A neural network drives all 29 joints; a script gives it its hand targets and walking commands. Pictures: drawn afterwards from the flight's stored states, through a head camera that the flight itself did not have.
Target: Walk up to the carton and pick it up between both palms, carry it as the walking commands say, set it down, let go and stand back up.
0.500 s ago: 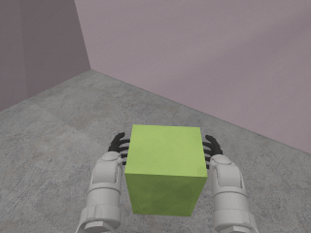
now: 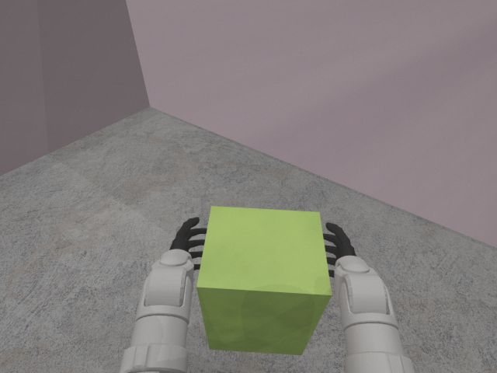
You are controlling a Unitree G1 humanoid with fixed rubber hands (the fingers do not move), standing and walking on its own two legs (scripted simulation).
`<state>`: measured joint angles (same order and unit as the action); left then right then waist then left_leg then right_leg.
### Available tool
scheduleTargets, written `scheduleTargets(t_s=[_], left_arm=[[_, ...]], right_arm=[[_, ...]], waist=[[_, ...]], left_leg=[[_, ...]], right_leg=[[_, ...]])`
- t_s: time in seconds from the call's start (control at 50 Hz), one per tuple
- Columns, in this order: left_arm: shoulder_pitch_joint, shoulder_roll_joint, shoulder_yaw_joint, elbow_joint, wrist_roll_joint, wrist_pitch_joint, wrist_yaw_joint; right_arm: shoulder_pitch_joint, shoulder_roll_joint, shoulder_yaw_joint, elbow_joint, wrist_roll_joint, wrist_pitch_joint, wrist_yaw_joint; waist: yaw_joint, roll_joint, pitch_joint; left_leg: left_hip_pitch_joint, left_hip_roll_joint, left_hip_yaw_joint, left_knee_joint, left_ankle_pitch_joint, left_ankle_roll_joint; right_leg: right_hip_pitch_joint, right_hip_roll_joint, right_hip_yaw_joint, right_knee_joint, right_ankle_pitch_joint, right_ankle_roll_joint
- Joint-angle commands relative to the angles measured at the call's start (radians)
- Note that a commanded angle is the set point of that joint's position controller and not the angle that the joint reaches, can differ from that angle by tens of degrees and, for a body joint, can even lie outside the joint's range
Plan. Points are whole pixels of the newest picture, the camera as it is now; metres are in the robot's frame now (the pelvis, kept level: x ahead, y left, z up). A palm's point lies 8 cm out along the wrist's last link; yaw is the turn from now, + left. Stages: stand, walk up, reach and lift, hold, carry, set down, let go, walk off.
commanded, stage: reach and lift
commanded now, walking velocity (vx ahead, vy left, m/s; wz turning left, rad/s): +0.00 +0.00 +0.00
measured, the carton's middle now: (259, 286) +0.30 +0.00 -0.02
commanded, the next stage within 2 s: hold in 0.48 s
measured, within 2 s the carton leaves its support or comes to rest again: neither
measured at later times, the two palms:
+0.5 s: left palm (179, 266) +0.29 +0.13 +0.06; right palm (347, 271) +0.29 -0.14 +0.05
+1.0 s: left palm (178, 267) +0.28 +0.13 +0.06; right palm (347, 272) +0.28 -0.14 +0.05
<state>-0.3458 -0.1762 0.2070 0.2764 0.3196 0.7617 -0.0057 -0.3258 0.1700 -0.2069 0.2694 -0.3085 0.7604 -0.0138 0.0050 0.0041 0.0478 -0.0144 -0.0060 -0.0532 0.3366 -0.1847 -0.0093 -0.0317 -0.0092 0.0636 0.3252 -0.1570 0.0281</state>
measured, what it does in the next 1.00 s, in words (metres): stands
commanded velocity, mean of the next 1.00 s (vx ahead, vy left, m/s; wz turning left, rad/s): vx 0.00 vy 0.00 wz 0.00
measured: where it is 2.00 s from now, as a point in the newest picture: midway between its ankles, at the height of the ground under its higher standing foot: outside the picture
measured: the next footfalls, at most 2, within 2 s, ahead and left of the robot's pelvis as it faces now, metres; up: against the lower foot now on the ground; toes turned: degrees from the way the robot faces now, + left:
left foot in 1.36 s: +0.04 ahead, +0.20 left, +0.00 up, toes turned +4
right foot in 1.74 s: -0.01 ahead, +0.00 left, +0.00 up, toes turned -7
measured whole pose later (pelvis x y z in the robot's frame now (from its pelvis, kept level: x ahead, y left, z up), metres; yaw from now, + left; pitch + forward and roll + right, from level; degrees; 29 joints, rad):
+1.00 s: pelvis -0.01 +0.00 +0.00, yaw +0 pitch -9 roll +0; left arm -0.34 -0.17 0.20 0.28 0.32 0.78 0.00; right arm -0.32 0.17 -0.20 0.28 -0.31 0.78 -0.01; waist 0.00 0.00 0.03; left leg -0.03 0.00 -0.06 0.37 -0.19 -0.01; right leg -0.05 0.00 0.06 0.36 -0.16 0.02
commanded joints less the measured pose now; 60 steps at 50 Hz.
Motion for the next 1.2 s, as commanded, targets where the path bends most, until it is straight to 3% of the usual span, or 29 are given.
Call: scheduleTargets(t_s=[0.0,0.6,1.04,1.06,1.08,1.1,1.12,1.14,1.16,1.18], left_arm=[[-0.402,-0.936,-0.476,-0.038,-0.245,-0.039,-0.215],[-0.437,-0.967,-0.471,-0.002,-0.255,-0.033,-0.228],[-0.396,-0.97,-0.478,-0.025,-0.261,-0.017,-0.225],[-0.402,-0.951,-0.511,-0.024,-0.307,-0.018,-0.22],[-0.414,-0.936,-0.514,-0.04,-0.321,-0.01,-0.213],[-0.432,-0.925,-0.534,-0.074,-0.335,0.001,-0.199],[-0.434,-0.914,-0.553,-0.119,-0.35,0.011,-0.181],[-0.455,-0.911,-0.582,-0.179,-0.367,0.029,-0.164],[-0.46,-0.921,-0.608,-0.213,-0.386,0.057,-0.154],[-0.444,-0.927,-0.625,-0.229,-0.403,0.087,-0.146]], right_arm=[[-0.406,0.968,0.484,-0.045,0.244,-0.033,0.217],[-0.456,0.991,0.479,-0.006,0.255,-0.026,0.234],[-0.426,0.976,0.494,-0.043,0.265,-0.014,0.235],[-0.481,0.964,0.549,-0.072,0.297,-0.012,0.229],[-0.488,0.969,0.562,-0.083,0.319,-0.001,0.217],[-0.491,0.977,0.585,-0.095,0.342,0.014,0.207],[-0.502,0.989,0.608,-0.125,0.375,0.034,0.199],[-0.525,1.0,0.632,-0.157,0.413,0.057,0.192],[-0.539,1.001,0.662,-0.192,0.446,0.082,0.179],[-0.535,0.99,0.687,-0.245,0.47,0.108,0.168]], waist=[[0.0,-0.001,-0.245],[0.003,-0.005,-0.217],[-0.002,-0.001,-0.217],[0.016,0.01,-0.213],[0.017,-0.005,-0.223],[0.023,-0.073,-0.229],[0.035,-0.19,-0.252],[0.04,-0.245,-0.27],[0.032,-0.183,-0.303],[0.028,-0.154,-0.346]], left_leg=[[0.011,-0.09,-0.018,-0.043,0.181,-0.003],[-0.038,-0.089,-0.013,-0.035,0.044,0.007],[-0.024,-0.085,-0.025,-0.039,0.079,0.01],[-0.196,0.084,-0.005,0.066,-0.056,0.017],[-0.268,0.058,-0.008,0.144,-0.098,0.011],[-0.383,0.033,0.017,0.269,-0.115,-0.003],[-0.482,0.019,0.03,0.479,-0.208,-0.016],[-0.559,0.03,0.045,0.648,-0.325,-0.028],[-0.588,0.065,0.031,0.691,-0.344,-0.034],[-0.598,0.076,0.046,0.665,-0.326,-0.034]], right_leg=[[0.071,0.104,0.003,-0.024,0.169,-0.011],[0.02,0.097,0.0,-0.023,0.018,-0.025],[0.036,0.098,0.004,-0.026,0.053,-0.028],[-0.119,-0.111,0.002,0.055,-0.087,-0.034],[-0.139,-0.172,0.083,0.046,-0.182,-0.045],[-0.133,-0.26,0.192,0.008,-0.232,-0.082],[-0.133,-0.368,0.328,-0.034,-0.207,-0.147],[-0.145,-0.451,0.386,-0.059,-0.06,-0.22],[-0.127,-0.443,0.321,-0.031,0.049,-0.237],[-0.092,-0.411,0.235,0.01,0.155,-0.216]])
